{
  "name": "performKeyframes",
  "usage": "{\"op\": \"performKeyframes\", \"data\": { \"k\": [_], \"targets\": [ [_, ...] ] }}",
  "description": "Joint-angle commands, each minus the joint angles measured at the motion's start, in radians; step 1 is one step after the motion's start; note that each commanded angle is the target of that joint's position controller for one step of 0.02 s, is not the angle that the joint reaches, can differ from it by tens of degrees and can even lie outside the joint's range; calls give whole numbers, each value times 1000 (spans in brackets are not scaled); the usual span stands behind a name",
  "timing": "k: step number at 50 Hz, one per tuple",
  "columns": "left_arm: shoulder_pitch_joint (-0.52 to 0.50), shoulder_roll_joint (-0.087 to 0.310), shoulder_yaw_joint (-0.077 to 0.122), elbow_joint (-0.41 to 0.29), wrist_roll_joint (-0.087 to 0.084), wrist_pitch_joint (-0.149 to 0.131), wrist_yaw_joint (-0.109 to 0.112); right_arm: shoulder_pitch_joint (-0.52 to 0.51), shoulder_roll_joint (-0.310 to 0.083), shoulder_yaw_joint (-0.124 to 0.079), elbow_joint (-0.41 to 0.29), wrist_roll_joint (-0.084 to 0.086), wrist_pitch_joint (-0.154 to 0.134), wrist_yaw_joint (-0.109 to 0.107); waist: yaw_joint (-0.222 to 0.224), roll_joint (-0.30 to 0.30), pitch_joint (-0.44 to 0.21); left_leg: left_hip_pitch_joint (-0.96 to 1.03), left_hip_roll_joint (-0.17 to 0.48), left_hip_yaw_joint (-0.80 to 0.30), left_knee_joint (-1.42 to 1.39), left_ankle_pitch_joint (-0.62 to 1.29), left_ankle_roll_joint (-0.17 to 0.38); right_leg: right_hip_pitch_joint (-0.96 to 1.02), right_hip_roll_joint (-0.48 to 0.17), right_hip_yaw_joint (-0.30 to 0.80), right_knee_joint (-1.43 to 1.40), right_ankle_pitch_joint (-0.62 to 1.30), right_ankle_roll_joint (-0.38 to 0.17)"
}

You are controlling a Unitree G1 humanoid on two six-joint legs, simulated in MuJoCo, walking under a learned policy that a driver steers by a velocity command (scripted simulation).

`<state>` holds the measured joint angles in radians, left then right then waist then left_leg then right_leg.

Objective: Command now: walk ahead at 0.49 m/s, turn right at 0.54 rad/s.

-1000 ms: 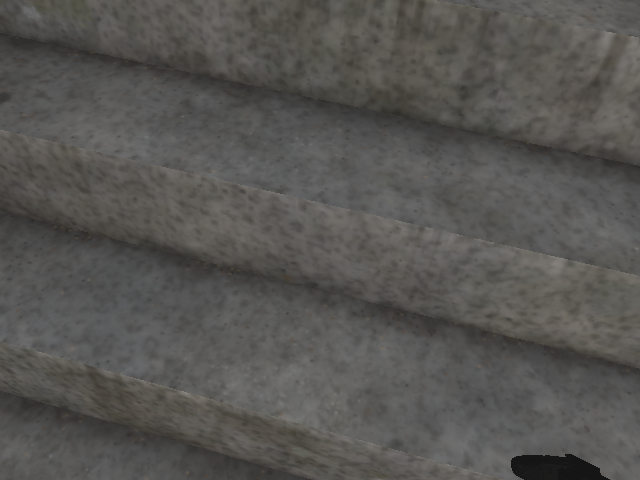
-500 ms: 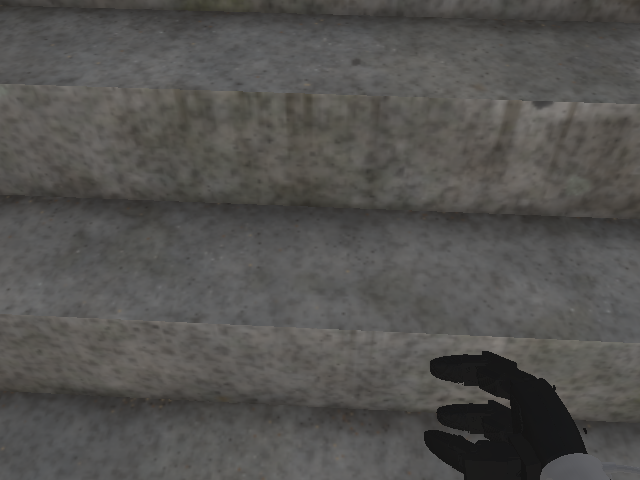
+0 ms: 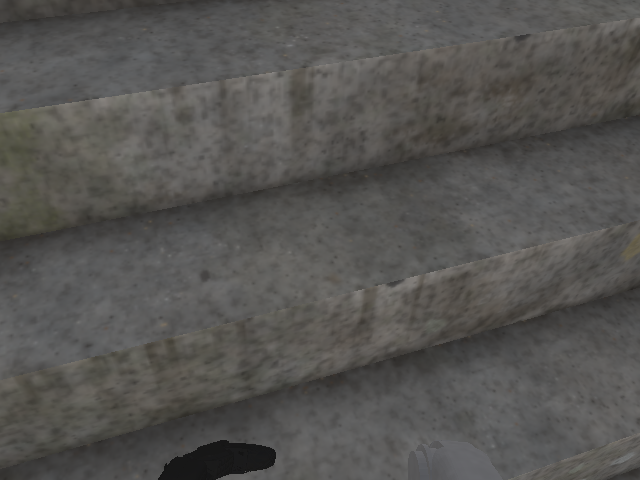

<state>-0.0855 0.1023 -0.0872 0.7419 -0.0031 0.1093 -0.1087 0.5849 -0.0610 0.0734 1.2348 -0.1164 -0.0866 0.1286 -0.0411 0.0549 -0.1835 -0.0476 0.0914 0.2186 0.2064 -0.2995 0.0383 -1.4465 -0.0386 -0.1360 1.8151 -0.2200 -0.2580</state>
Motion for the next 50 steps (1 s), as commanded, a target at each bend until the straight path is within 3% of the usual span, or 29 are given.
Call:
{"op": "performKeyframes", "data": {
  "k": [1, 3, 4, 5, 6, 7, 8, 9, 12, 14, 15, 16, 17, 18, 19, 22, 23, 24, 25, 26, 27, 33, 36, 41, 43, 45, 47, 49, 50],
  "targets": [
    [-217, 85, 21, -161, -4, 42, -43, 10, -376, -62, -10, 65, -35, 34, 149, 227, 0, -84, 279, -44, 13, 2071, 260, 484, 136, -147, -361, -264, 56],
    [39, 122, 41, -85, 14, 19, 1, -6, -398, -93, -28, 61, -31, 32, 195, 236, -75, 192, 286, -88, 216, 2320, 234, 646, 197, -103, -761, -136, 54],
    [343, 179, 61, 32, 8, 25, 25, 4, -354, -91, -29, -28, -16, 55, 266, 162, -265, -150, 241, -161, 531, 2275, 224, 1110, 157, 183, -752, 118, -39],
    [607, 273, 87, 132, 12, 20, 37, -61, -293, -86, -98, -55, 4, 88, 318, -84, -374, -509, 84, -245, 851, 1477, 221, 1453, 17, 604, -1128, 20, -135],
    [687, 308, 116, 156, 55, 3, 29, -100, -253, -118, -50, 12, 31, 107, 324, -234, -238, -699, -130, -385, 1488, 609, 161, 1274, -144, 996, -1454, -273, -196],
    [303, 283, 164, 192, 7, -73, 103, -301, -203, -136, -319, 86, -48, -40, 111, -152, -148, -733, -139, -299, 1850, 324, 81, 1179, -148, 876, -1419, -512, -139],
    [496, 191, 102, 268, 78, -104, 54, -226, -63, -82, -135, 66, 11, -5, 170, -50, 87, -1100, -194, -584, 1962, 529, 169, 1056, -115, 820, -1366, -494, -69],
    [461, 137, 98, 306, 50, -135, 37, -298, -118, -93, -197, 48, 15, -8, 136, -40, 152, -1206, -174, -545, 2024, 425, 197, 1072, -131, 751, -1383, -388, -59],
    [225, 20, 59, 318, 62, -178, -3, -299, -46, -65, -276, 59, 43, -27, -82, -5, 129, -1199, -103, -406, 1988, 262, 263, 894, -74, 333, -1435, -25, 17],
    [250, 21, 59, 324, 80, -167, 33, -340, -47, -41, -299, 82, 42, -29, -82, -186, 111, -1349, -114, -314, 2380, -10, 253, 928, -87, 297, -1529, -102, 31],
    [282, 20, 53, 337, 107, -171, 41, -407, -56, -34, -333, 91, 37, -35, -82, -108, 129, -1368, -108, -302, 2374, 19, 262, 897, -89, 271, -1539, -157, 57],
    [399, 76, 74, 458, 9, -236, 75, -601, 69, -2, -522, 119, 26, -143, -64, -90, 278, -1299, -118, -286, 2210, 41, 148, 837, -128, 212, -1604, -202, 95],
    [419, 88, 64, 471, -10, -268, 91, -683, 26, 3, -570, 132, 22, -179, -48, -14, 331, -1251, -89, -230, 2049, 39, 109, 766, -130, 199, -1683, -177, 106],
    [266, 105, 53, 317, 162, -224, 27, -694, -181, -32, -536, 115, 61, -105, -69, 40, -7, -988, -14, -226, 1676, 227, 216, 749, -74, 140, -1641, -28, 121],
    [149, 280, 106, 241, 101, -197, -8, -718, -241, -54, -562, 115, 93, -69, -115, -141, 8, -682, -81, -131, 1465, 47, 154, 563, -20, 41, -1804, 175, 38],
    [239, 432, 147, 230, 18, -226, -22, -476, -231, -51, -514, 87, 153, -28, -203, -242, -96, -718, -203, -10, 1205, -6, 41, 1215, -258, 89, -1633, 1666, -94],
    [274, 398, 151, 233, 8, -237, -26, -420, -250, -67, -491, 91, 143, -37, -173, -239, -105, -797, -247, 6, 928, -88, 49, 1495, -271, 77, -1447, 1828, -102],
    [564, 293, 131, 322, 103, -219, -50, -384, -326, -83, -447, 92, 157, -65, -36, -157, -262, -681, -270, -208, 937, 179, 146, 1505, -235, 40, -1181, 2034, -102],
    [601, 242, 126, 351, 148, -190, -80, -190, -346, -97, -383, 77, 178, -80, -92, -60, -325, -390, -212, -482, 734, 242, 240, 1272, -195, 113, -941, 1726, -101],
    [509, 135, 114, 347, 153, -152, -109, -46, -371, -111, -309, 57, 173, -93, -149, 170, -216, -246, -69, -911, 345, -43, 354, 816, 24, 168, -623, 529, -26],
    [373, 133, 121, 314, 68, -135, -84, 45, -293, -104, -263, 40, 146, -84, -201, 256, -20, -232, -28, -1160, 236, -551, 296, 404, 134, 426, -121, 408, -26],
    [188, 84, 57, 193, 51, -172, 56, -245, -94, -56, -92, 52, 44, -53, 124, -63, 81, -328, -79, -632, 337, 64, 49, 11, 84, 346, 231, 296, -6],
    [53, 73, 39, 120, 14, -170, 38, -230, -189, -80, -145, 31, 11, -59, 107, 31, 58, -589, -129, -558, 204, 56, 58, 211, 33, 114, 341, 233, 48],
    [-203, 74, 26, -20, 34, -141, 55, 84, -136, -48, -21, -7, -5, -44, -14, 4, 110, -290, -49, -725, 157, 98, 153, -53, 6, 97, 187, 124, 78],
    [-420, 58, 26, -124, 44, -94, 85, 61, -142, -59, -31, 67, -18, -32, -18, 61, 132, -425, 14, -744, -48, 341, 212, 144, -7, -23, -118, -130, 130],
    [-395, 38, 32, -165, 54, -49, 38, -10, -207, -63, -76, 105, -40, -5, 89, 222, 91, -637, 88, -701, -78, 1316, 310, 679, 98, -179, -322, -209, 175],
    [-158, 161, 65, -112, 29, -31, 38, -35, -328, -112, -78, 138, -60, 19, 170, 211, -27, -178, 125, -615, 155, 2194, 283, 691, 193, -108, -687, -166, 175],
    [373, 203, 95, 77, 26, -36, 58, 35, -184, -102, -87, 0, -50, 61, 206, -214, -462, -488, -10, -606, 727, 1750, 214, 1437, -57, 564, -1021, -95, -90],
    [537, 279, 158, 141, 30, -86, 152, -141, -188, -144, -193, 136, -70, -81, 299, -285, -281, -636, -189, -404, 1169, 660, 87, 1449, -270, 910, -1203, -541, -166]
  ]
}}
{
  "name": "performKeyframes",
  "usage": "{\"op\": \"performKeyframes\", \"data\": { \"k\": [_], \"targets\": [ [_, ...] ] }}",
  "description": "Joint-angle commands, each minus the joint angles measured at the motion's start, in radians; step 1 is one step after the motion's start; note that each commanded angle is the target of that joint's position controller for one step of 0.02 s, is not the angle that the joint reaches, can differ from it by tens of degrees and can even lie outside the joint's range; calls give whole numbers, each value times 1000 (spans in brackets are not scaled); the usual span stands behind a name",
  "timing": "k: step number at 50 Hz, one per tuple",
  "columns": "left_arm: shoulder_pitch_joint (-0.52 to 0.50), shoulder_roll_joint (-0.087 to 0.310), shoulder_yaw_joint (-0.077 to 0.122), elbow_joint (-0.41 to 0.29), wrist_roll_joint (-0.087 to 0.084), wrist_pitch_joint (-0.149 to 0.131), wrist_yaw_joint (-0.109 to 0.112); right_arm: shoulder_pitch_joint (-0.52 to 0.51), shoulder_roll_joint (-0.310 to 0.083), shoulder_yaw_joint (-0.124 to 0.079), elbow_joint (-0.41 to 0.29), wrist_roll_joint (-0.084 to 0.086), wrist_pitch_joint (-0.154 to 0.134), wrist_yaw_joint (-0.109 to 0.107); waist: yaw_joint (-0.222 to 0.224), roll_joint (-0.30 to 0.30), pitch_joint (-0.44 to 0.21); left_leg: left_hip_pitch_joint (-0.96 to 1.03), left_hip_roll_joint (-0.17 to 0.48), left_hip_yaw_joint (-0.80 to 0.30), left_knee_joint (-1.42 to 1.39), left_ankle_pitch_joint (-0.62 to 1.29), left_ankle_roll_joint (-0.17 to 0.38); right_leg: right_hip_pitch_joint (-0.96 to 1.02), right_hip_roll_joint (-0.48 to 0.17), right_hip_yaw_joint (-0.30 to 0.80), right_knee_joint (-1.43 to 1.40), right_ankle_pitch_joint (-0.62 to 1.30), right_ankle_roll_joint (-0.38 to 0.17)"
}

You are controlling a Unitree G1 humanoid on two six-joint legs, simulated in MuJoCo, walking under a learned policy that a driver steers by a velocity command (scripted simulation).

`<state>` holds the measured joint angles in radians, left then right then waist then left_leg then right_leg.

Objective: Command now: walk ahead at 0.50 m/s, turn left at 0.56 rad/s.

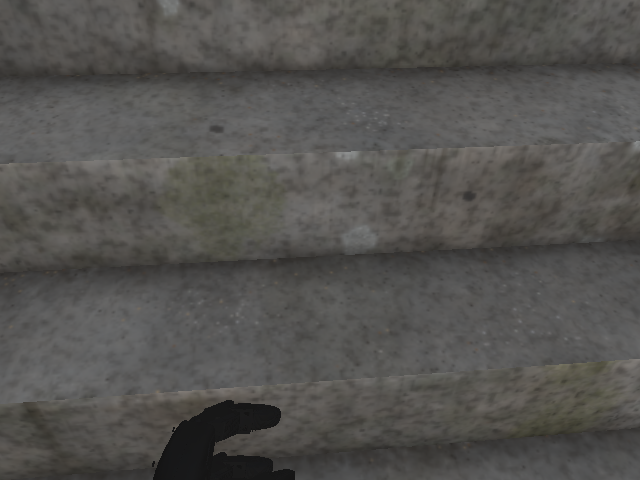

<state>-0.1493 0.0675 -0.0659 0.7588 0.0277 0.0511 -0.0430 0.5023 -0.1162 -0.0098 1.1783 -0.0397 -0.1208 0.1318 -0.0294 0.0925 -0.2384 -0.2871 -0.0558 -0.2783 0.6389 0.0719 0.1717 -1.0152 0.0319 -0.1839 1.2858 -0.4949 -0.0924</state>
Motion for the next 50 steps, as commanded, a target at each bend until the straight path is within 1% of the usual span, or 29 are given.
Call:
{"op": "performKeyframes", "data": {
  "k": [1, 2, 3, 5, 9, 12, 16, 18, 19, 22, 23, 24, 25, 26, 27, 29, 30, 31, 32, 34, 35, 37, 40, 43, 45, 47, 48, 49, 50],
  "targets": [
    [466, 242, 126, 190, -31, -46, 113, -180, -157, -65, -198, 4, -32, -125, 204, -313, -85, -503, -22, 132, 1218, -80, -68, 706, -341, 1077, -819, -529, -320],
    [375, 208, 119, 235, -35, -66, 121, -321, -66, -47, -335, -28, -16, -139, 124, -213, 126, -626, -12, 131, 1416, -130, -47, 536, -337, 971, -854, -598, -265],
    [241, 108, 69, 179, 37, -81, 26, -234, -52, -25, -135, 33, 51, -53, 118, -177, 281, -863, 6, -46, 1524, 5, 64, 468, -344, 834, -870, -370, -235],
    [250, -61, 25, 253, 3, -94, -15, -218, -26, -28, -199, 31, 80, -19, 33, 32, 207, -896, 2, -42, 1477, 3, 168, 515, -299, 559, -883, 78, -160],
    [207, 13, 43, 282, 54, -135, -19, -337, 6, 10, -292, 32, 95, -14, -68, -51, 139, -967, 67, 140, 1498, -172, 168, 527, -248, 139, -1007, 238, -83],
    [429, 33, 28, 364, 89, -133, -8, -460, 4, 51, -335, 27, 112, -18, -12, -137, 144, -1244, 79, 156, 1822, -244, 194, 702, -295, 183, -1066, 174, -119],
    [549, 70, 24, 401, 120, -150, -35, -743, -77, 60, -486, 36, 143, -67, 39, -82, 110, -1228, 182, 222, 1298, -167, 162, 811, -295, 39, -1167, 305, -88],
    [508, 154, 52, 388, 82, -148, -84, -926, -117, 71, -567, 9, 203, -68, 38, -142, 144, -880, 192, 373, 937, -509, 121, 605, -305, -26, -1382, 507, -139],
    [594, 191, 52, 421, 54, -140, -108, -937, -59, 92, -578, 16, 236, -48, 31, -216, 119, -749, 138, 411, 948, -509, 94, 563, -359, 32, -1359, 786, -213],
    [536, 360, 96, 373, -4, -191, -105, -553, -113, 63, -458, 16, 199, -34, -127, -318, -41, -552, -24, 445, 626, -418, 54, 1020, -383, -33, -1036, 1995, -209],
    [618, 311, 92, 399, 32, -198, -110, -449, -165, 49, -424, 10, 190, -56, -112, -274, -169, -314, -7, 343, 556, -221, 91, 986, -335, 2, -830, 2042, -159],
    [645, 276, 88, 388, 79, -189, -133, -217, -223, 40, -340, 31, 194, -71, -153, -126, -299, 52, 127, 0, 354, -242, 176, 658, -271, 118, -541, 1702, -125],
    [566, 213, 124, 290, -99, -215, -33, -43, -227, -29, -286, -28, 136, -143, -162, 42, -234, 133, 262, -359, 76, -747, 143, 528, -99, 35, -159, 1039, -55],
    [444, 185, 135, 250, -55, -199, -1, -168, -286, -59, -263, 5, 122, -154, -133, 60, -159, 32, 322, -591, -234, -1032, 141, 334, -11, 188, 358, 497, -23],
    [372, 88, 123, 144, 4, -186, 31, -292, -293, -66, -260, 21, 91, -145, -62, 64, -75, -33, 347, -500, -267, -947, 38, 213, 4, 361, 673, 490, -11],
    [323, 0, 96, 24, 27, -170, 51, -384, -130, -39, -176, 19, 39, -148, 63, 37, 149, -230, 311, -210, -131, -834, -37, 38, -18, 348, 774, 626, -61],
    [440, 13, 78, 227, -52, -128, -29, -346, -101, -10, -161, -1, 70, -84, -10, 17, 249, -287, 282, -123, -169, -507, -33, -79, 42, 551, 808, 586, -145],
    [464, 26, 80, 199, -67, -126, -62, -341, -74, -12, -151, -11, 79, -68, 33, -32, 222, -235, 296, -73, -175, -270, -23, -141, 42, 536, 838, 545, -199],
    [492, 57, 81, 199, -47, -127, -69, -325, -75, -7, -140, -28, 86, -51, 67, -99, 145, -147, 354, -49, -176, 9, 16, -216, 24, 488, 912, 555, -205],
    [446, 79, 82, 187, -36, -123, -66, -389, -50, -1, -156, -31, 76, -53, 98, -151, 86, -84, 308, 162, -237, -83, 4, -257, -4, 432, 861, 540, -216],
    [400, 60, 68, 183, -48, -113, -74, -341, -54, 0, -125, -38, 78, -60, 89, -40, 114, -71, 287, 182, -293, -175, 13, -351, 15, 375, 1126, 481, -236],
    [362, 61, 48, 163, -34, -97, -82, -273, -10, 27, -83, -60, 75, -66, 108, -45, 135, -22, 321, 197, -334, -265, 34, -510, 10, 388, 1308, 444, -259],
    [154, 84, 33, 77, -37, -79, -63, -155, -34, 36, -67, -98, 41, -61, 71, -98, 138, -6, 251, 389, -405, -256, -12, -500, -58, 262, 990, 575, -250],
    [-32, 106, 27, -13, -24, -27, -26, -61, -66, 42, -74, -108, 52, -51, 19, 14, 84, 58, 285, 436, -519, -101, 35, -444, -126, 134, 696, 480, -177],
    [-174, 123, 5, -90, 6, 53, -36, -93, -168, 29, -54, -73, 71, 15, 64, 49, 114, -124, 362, 442, -668, 521, 147, -73, -79, 19, 279, 154, -176],
    [61, 90, 13, -47, 1, 61, -72, -127, -318, -3, -60, -33, 7, 8, 181, 97, 18, 160, 447, 523, -474, 1451, 169, 27, -4, -11, 264, 215, -121],
    [188, 94, 19, -14, 13, 47, -73, -169, -342, -21, -73, -4, -1, -1, 214, 123, -9, 416, 462, 537, -356, 1532, 156, -18, 43, -10, 47, 104, -103],
    [178, 152, 31, 0, 15, 47, -67, -109, -325, -20, -62, -12, 9, 18, 165, 121, -65, 476, 428, 515, -272, 1742, 189, 21, 113, -40, -51, 93, -132],
    [260, 188, 47, 38, 3, 56, -50, -13, -261, -7, -30, -93, 21, 30, 131, 83, -148, 390, 395, 497, -120, 1726, 181, 222, 123, 89, -76, 244, -165]
  ]
}}
Over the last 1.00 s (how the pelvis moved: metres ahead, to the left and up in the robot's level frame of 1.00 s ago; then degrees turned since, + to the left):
0.51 0.07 0.46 12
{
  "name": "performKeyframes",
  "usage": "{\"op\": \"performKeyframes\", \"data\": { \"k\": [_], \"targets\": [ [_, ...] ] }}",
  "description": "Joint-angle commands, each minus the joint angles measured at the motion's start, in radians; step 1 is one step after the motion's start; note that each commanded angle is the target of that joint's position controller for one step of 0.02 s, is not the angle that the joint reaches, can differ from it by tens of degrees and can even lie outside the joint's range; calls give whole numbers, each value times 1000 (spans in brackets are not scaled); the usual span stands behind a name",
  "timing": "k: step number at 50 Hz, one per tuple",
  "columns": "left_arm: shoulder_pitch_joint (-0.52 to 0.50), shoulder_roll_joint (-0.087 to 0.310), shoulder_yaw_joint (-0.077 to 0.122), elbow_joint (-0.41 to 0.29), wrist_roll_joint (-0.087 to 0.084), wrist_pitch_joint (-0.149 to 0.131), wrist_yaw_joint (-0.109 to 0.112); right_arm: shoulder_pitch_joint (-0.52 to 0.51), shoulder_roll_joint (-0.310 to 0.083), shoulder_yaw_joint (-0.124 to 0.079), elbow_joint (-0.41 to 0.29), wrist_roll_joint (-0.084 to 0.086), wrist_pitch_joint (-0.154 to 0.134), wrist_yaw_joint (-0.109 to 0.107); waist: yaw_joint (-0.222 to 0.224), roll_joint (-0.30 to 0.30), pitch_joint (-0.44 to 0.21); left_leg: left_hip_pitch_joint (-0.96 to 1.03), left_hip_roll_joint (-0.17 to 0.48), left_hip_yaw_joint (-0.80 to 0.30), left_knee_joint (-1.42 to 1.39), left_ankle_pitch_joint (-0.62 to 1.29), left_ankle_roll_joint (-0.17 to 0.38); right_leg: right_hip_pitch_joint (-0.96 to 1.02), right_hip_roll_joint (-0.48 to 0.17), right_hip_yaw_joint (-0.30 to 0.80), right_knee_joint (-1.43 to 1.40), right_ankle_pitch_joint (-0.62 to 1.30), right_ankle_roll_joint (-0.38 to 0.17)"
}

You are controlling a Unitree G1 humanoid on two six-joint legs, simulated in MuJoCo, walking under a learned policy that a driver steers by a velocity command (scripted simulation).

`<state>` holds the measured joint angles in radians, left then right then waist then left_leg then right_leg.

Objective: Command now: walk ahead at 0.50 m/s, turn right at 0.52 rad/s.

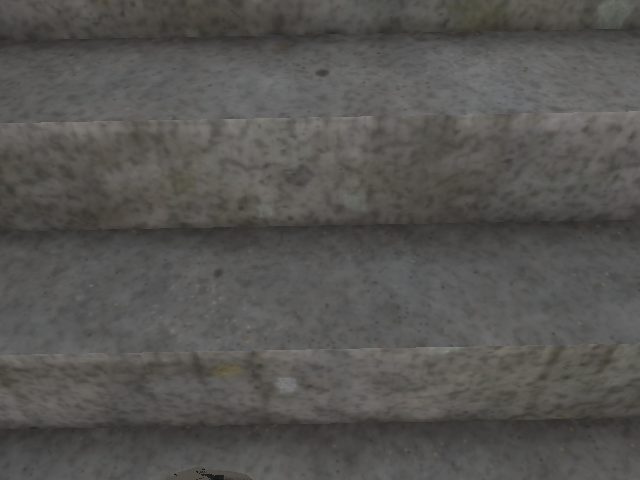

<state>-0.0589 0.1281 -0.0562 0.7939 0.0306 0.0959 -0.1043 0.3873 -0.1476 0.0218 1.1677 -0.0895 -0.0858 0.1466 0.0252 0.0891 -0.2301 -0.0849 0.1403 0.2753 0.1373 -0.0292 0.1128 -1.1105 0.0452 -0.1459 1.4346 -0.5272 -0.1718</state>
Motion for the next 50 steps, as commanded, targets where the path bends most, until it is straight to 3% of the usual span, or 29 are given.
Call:
{"op": "performKeyframes", "data": {
  "k": [1, 2, 3, 5, 6, 8, 10, 13, 16, 18, 19, 23, 24, 25, 26, 27, 28, 29, 32, 35, 36, 37, 38, 41, 45, 46, 47, 48, 50],
  "targets": [
    [353, 165, 55, 69, -18, 14, 36, 50, -227, -47, -25, -70, 6, 30, 160, 31, -182, -53, 143, -123, 557, 1530, 214, 568, 73, 261, -417, 260, -107],
    [393, 204, 100, 112, 20, -39, 96, -75, -204, -74, -218, 132, -50, -85, 97, -139, -146, -215, 27, -47, 778, 870, 127, 712, 51, 441, -539, -295, -104],
    [326, 231, 121, 137, 23, -49, 126, -195, -157, -57, -270, 99, -56, -109, 83, -328, -70, -491, -146, -148, 1199, 96, 73, 664, -48, 848, -853, -609, -174],
    [184, 186, 108, 132, 11, -89, 129, -278, 0, -26, -405, 16, -36, -131, -8, -246, 85, -742, -186, -371, 1855, 33, 14, 571, -102, 886, -1000, -397, -121],
    [370, 87, 66, 228, 50, -104, 67, -178, -21, -21, -253, 70, 28, -64, 67, -155, 205, -1027, -261, -692, 1905, 143, 92, 583, -90, 848, -959, -274, -21],
    [316, 98, 69, 252, 4, -143, 43, -180, -14, -12, -293, 38, 24, -51, -49, -135, 186, -1146, -249, -619, 1947, 33, 114, 634, -82, 678, -897, 228, -32],
    [324, 119, 69, 262, 30, -151, 25, -244, -75, -8, -348, 31, 29, -66, -105, -83, 98, -1273, -212, -479, 1974, -12, 93, 752, -89, 557, -894, 557, -59],
    [466, 59, 56, 307, 48, -157, 26, -320, -35, 19, -351, 43, 27, -82, -83, -175, 114, -1398, -168, -384, 2317, -125, 93, 730, -95, 588, -990, 307, -54],
    [482, 98, 55, 309, 92, -172, 8, -471, -40, 35, -419, 47, 45, -90, -78, -27, 131, -1275, -107, -291, 2025, 21, 82, 554, -44, 533, -1042, 175, -33],
    [538, 130, 60, 306, 76, -181, 7, -650, -77, 23, -494, 58, 74, -107, -12, -127, 127, -1219, -83, -252, 1865, -91, 10, 525, -69, 570, -1130, 279, -94],
    [428, 136, 64, 277, 20, -163, -10, -664, -28, 38, -519, 40, 103, -106, -87, -167, 109, -924, -118, -151, 1617, -276, 8, 354, -87, 521, -1272, 374, -149],
    [407, 305, 126, 187, -60, -246, -29, -475, -139, -11, -494, 64, 120, -106, -153, -296, -42, -680, -282, -76, 998, -380, -61, 962, -269, 534, -1024, 2294, -195],
    [487, 237, 128, 209, 7, -259, -33, -246, -170, -25, -420, 69, 115, -113, -137, -98, -296, -328, -177, -312, 998, 55, 74, 917, -199, 433, -697, 2389, -96],
    [537, 140, 109, 205, 49, -248, -46, -46, -193, -35, -361, 69, 128, -131, -182, 66, -438, 8, -28, -747, 719, 78, 236, 639, -116, 455, -507, 1904, -49],
    [476, 93, 123, 286, 38, -201, -56, 35, -218, -50, -341, 4, 152, -108, -282, 352, -190, -118, 213, -1241, 324, -219, 407, 326, 102, 432, 140, 535, 79],
    [403, 130, 124, 247, -36, -187, -44, -50, -219, -58, -335, 6, 107, -122, -249, 115, 33, -265, 144, -1229, 315, -739, 295, 65, 71, 490, 474, 601, 40],
    [375, 125, 126, 270, -61, -183, -19, -163, -182, -56, -300, 26, 82, -112, -167, 98, 182, -375, 137, -1039, 352, -766, 240, -36, 45, 481, 545, 581, 1],
    [323, 139, 129, 239, -53, -183, 5, -159, -58, -34, -223, 31, 55, -106, -126, -175, 178, -370, 110, -852, 402, -616, 190, -55, 41, 467, 463, 570, -46],
    [286, 23, 79, 189, -13, -156, 38, -290, 112, 9, -165, 76, 12, -124, 0, -128, 128, -393, 3, -513, 326, -297, 93, -42, -11, 422, 358, 382, -60],
    [189, 65, 63, 141, -5, -151, 27, -277, 31, -9, -181, 31, 1, -104, -1, -121, 80, -386, -40, -344, 252, -108, 62, 0, -69, 272, 233, 445, 40],
    [225, -44, 35, 47, 5, -148, 87, -166, 66, -5, -80, 93, -31, -191, 104, -120, 298, -601, 41, -330, 233, -159, 57, 208, -119, 183, 121, 526, 94],
    [287, -24, 29, 87, -21, -148, 110, -122, 58, 5, -61, 107, -41, -219, 99, -104, 278, -626, -7, -277, 232, -118, 66, 279, -118, 137, 65, 533, 104],
    [295, 83, 44, 146, -8, -138, 18, -475, -87, -14, -293, 32, -28, -123, 100, -30, -14, -754, -150, -134, 148, -42, -41, 600, -105, 92, 17, 552, 131],
    [166, 191, 88, 39, 39, -144, 29, -551, -229, -67, -395, 54, -37, -136, 73, -63, 36, -548, -47, -251, 223, 247, 30, 665, -85, 131, -289, 465, 212],
    [271, 199, 109, 46, -8, -163, 138, -108, -111, -90, -262, 58, -30, -97, -13, 26, 19, -97, 28, -422, 589, 410, 101, 732, -50, 102, -1004, 597, 159],
    [321, 310, 136, 30, -3, -175, 163, 19, 22, -62, -275, 49, -21, -90, -82, -215, -169, -268, -84, -323, 855, 91, -9, 1043, -243, 277, -908, 1274, -69],
    [308, 363, 161, -33, -19, -178, 155, 108, 20, -47, -284, 41, -23, -87, -45, -441, -241, -641, -219, -334, 1266, -606, -122, 1248, -518, 659, -1000, 1355, -366],
    [273, 349, 174, -45, 21, -177, 149, 24, -52, -67, -279, 54, -10, -78, 7, -367, -115, -847, -231, -428, 1782, -595, -159, 1129, -545, 779, -1041, 1045, -353],
    [113, 185, 121, -75, 30, -156, 120, -158, -66, -82, -304, 112, 31, -95, 6, -111, 58, -989, -215, -482, 2036, -354, -82, 855, -405, 475, -1107, 430, -160]
  ]
}}
Over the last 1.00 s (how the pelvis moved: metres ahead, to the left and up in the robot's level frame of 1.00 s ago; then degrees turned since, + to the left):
0.44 0.12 0.39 2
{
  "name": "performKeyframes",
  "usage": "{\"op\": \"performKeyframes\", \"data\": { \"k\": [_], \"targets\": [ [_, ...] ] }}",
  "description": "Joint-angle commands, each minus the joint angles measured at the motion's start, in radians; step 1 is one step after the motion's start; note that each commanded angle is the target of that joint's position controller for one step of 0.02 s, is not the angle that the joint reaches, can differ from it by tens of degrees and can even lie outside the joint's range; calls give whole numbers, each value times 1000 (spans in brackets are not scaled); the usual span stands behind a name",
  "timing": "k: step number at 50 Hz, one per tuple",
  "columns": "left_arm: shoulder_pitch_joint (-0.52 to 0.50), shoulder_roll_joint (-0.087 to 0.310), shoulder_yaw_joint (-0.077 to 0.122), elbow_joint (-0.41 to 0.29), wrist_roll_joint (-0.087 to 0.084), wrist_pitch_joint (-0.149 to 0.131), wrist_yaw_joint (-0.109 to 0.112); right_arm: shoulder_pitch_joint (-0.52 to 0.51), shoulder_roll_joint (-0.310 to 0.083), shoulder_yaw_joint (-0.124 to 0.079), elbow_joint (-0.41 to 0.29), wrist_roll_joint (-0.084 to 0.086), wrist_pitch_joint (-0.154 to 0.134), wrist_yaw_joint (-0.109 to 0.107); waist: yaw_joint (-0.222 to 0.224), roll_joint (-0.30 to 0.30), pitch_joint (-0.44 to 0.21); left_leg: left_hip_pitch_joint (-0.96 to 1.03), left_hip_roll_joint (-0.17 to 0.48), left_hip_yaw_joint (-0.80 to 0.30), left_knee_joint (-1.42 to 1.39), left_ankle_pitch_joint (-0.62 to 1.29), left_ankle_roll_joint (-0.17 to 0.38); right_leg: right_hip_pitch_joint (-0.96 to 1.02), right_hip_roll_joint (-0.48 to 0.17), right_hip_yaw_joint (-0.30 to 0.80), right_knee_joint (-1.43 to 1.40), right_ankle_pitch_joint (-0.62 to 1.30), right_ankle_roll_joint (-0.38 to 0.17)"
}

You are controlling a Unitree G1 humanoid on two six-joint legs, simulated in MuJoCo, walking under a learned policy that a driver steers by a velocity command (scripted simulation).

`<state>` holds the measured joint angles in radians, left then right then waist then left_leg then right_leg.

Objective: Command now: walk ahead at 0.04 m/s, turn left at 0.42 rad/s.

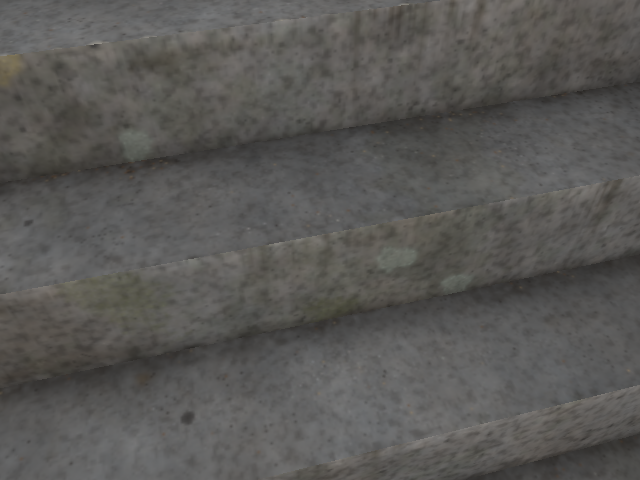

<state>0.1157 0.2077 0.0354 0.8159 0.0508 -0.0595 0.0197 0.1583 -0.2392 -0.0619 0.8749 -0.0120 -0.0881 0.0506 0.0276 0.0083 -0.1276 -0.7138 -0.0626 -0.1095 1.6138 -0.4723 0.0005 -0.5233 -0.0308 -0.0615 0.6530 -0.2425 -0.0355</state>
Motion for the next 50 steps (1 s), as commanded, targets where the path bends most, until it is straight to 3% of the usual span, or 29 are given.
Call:
{"op": "performKeyframes", "data": {
  "k": [1, 6, 8, 9, 10, 12, 13, 14, 15, 17, 19, 23, 27, 30, 32, 33, 34, 35, 36, 37, 38, 39, 40, 41, 42, 44, 45, 47, 50],
  "targets": [
    [-110, 40, 7, -111, -3, 12, -23, 24, 6, 4, -51, 25, 41, -3, -24, 13, -5, -325, 9, -96, 438, 181, 60, 175, -295, 311, -359, 33, -260],
    [-428, 47, -12, -301, -47, -33, -26, 93, -22, 9, -32, -22, 55, 58, -145, -1, -99, 214, 162, 95, -286, 208, -85, 29, -130, -77, -353, 330, -82],
    [-258, 153, 33, -230, -54, -32, -6, -41, 14, 30, -76, -13, 51, 84, -44, -98, -30, 239, 129, 182, -714, -32, -129, 174, -157, -64, -304, 298, -120],
    [-166, 246, 67, -190, -22, -15, 1, 18, -14, 30, -86, -12, 32, 75, -24, -114, -28, 292, 108, 174, -788, 158, -103, 205, -230, 25, -258, 328, -183],
    [-143, 241, 72, -164, 1, -4, -14, 109, -32, 27, -74, 8, 12, 56, -42, -117, -31, 272, 106, 149, -905, 301, -78, 295, -324, 96, -251, 371, -232],
    [-36, 118, 49, -100, -21, 19, -45, 121, -59, 11, -79, 8, -29, 2, -11, -66, -29, 305, 70, 127, -1197, 444, 34, 383, -310, 77, -100, 220, -155],
    [11, 18, 30, -146, -20, 21, -38, 107, -162, -15, -91, -7, -45, -28, 79, 153, -111, 476, 223, -149, -1187, 940, 256, 207, -116, -91, 133, -22, -5],
    [-100, 52, 29, -224, -41, 1, -15, 111, -239, -49, -109, -3, -37, -21, 6, 229, -90, 689, 339, -367, -1215, 900, 436, -156, 59, -84, 266, -222, 97],
    [-230, 62, 22, -238, -33, 6, -12, 220, -188, -49, -93, -40, -37, -17, -129, 244, -103, 711, 386, -461, -1275, 643, 439, -291, 58, 52, 610, -332, 107],
    [-201, 59, 20, -197, -24, 19, -3, 181, -118, -35, -69, -57, -16, 15, -99, 133, 22, 570, 320, -467, -1263, 169, 329, -530, 43, 199, 1169, -186, 26],
    [-135, 65, 13, -175, 2, -2, -20, 82, -55, 4, -93, -25, 32, 15, -50, -3, 91, 418, 282, -380, -1285, -14, 316, -563, 30, 176, 1220, -45, -55],
    [-128, 32, -23, -170, 7, -3, -44, 193, -31, 29, -76, -37, 39, -13, -105, 61, -8, 513, 259, -373, -1295, 8, 341, -666, 23, 115, 1232, -54, -31],
    [-245, 36, -61, -221, 20, 9, -2, 393, -14, 42, 28, -28, 0, -15, -173, 150, -21, 644, 310, -454, -1261, 148, 338, -891, 8, 148, 1467, -306, -46],
    [-353, -7, -100, -287, 4, -5, 4, 505, -2, 40, 124, -69, -5, -21, -212, 130, 15, 798, 350, -449, -1258, 214, 292, -1179, -18, 178, 1561, -467, -95],
    [-428, 0, -103, -338, 11, -5, 2, 406, -39, 38, 123, -103, -1, -5, -144, 35, -13, 546, 254, -358, -1333, 99, 225, -944, -67, 89, 1152, -328, -115],
    [-446, 44, -85, -357, 12, -5, -1, 231, -104, 15, 35, -91, 4, 14, -75, 30, -1, 165, 193, -287, -1430, 91, 211, -559, -73, 32, 908, -293, -135],
    [-580, 33, -100, -397, 5, 42, -34, 252, -204, -20, 44, -7, 14, 35, -54, 98, 45, -140, 225, -350, -1685, -31, 284, -250, 24, -91, 744, -783, -30],
    [-461, -21, -122, -337, -35, 75, -64, 236, -197, -20, 64, -41, 23, 46, -28, 214, 28, -156, 321, -391, -1720, 29, 305, -132, 25, -11, 763, -481, -35],
    [-154, 29, -86, -205, -24, 46, -87, 108, -200, -6, 14, -25, 0, 64, 94, 266, 2, 55, 315, -257, -1573, 534, 272, -118, 91, -34, 894, -374, -37],
    [-12, 114, -52, -140, -9, 37, -76, 80, -172, -1, 9, -36, -29, 72, 167, 126, -130, 156, 237, -151, -1346, 1028, 239, -27, 94, 91, 655, -267, -90],
    [134, 167, -35, -70, 15, 40, -64, 156, -63, 11, 14, -58, -48, 81, 175, -134, -231, -2, 104, -109, -968, 1097, 173, 203, -57, 550, 306, -442, -255],
    [377, 263, -9, 33, 52, 59, -55, 146, 21, 24, 51, -67, -32, 94, 249, -315, -239, -312, -27, -173, -587, 550, 143, 429, -193, 1045, -108, -734, -347],
    [470, 296, -2, 84, 48, 57, -66, 150, 2, -4, 115, -24, -15, 89, 269, -333, -105, -432, -84, -372, -42, 603, 165, 317, -233, 1317, -269, -1093, -293],
    [354, 289, -6, 112, 10, 29, -78, 116, 3, -5, 90, 10, -22, 63, 141, -343, 67, -561, -66, -330, 219, 654, 182, 156, -250, 1244, -285, -1087, -246],
    [199, 199, -17, 108, -34, 32, -78, 118, 16, 9, 120, 19, -20, 39, 59, -284, 99, -516, -21, -248, 332, 667, 199, 31, -234, 1019, -206, -893, -235],
    [10, -35, -60, 150, -29, 39, -70, 122, 37, 33, 129, -8, 13, 35, -39, -27, 70, -497, -2, -214, 439, 622, 232, -60, -204, 774, -163, -659, -221],
    [-52, -97, -73, 163, -19, 32, -62, 138, 48, 41, 142, -5, 27, 27, -67, -2, 69, -504, 5, -219, 414, 620, 235, -82, -172, 667, -171, -552, -197],
    [-22, -121, -77, 215, -11, 4, -54, 109, 35, 45, 150, -1, 38, 22, -68, -4, 69, -555, -3, -209, 367, 611, 245, -26, -133, 492, -213, -342, -180],
    [110, -58, -60, 269, 39, -23, -78, -24, 18, 61, 74, -14, 40, 31, -49, -12, 48, -571, 12, -80, 256, 636, 259, 64, -101, 238, -280, -108, -151]
  ]
}}
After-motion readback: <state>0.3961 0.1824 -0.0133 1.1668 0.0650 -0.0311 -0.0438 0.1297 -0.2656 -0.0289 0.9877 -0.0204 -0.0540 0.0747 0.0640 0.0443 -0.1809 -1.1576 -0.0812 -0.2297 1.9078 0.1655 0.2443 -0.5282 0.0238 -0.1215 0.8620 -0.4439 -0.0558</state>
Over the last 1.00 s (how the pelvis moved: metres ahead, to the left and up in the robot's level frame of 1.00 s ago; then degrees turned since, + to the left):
0.34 -0.08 0.35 -13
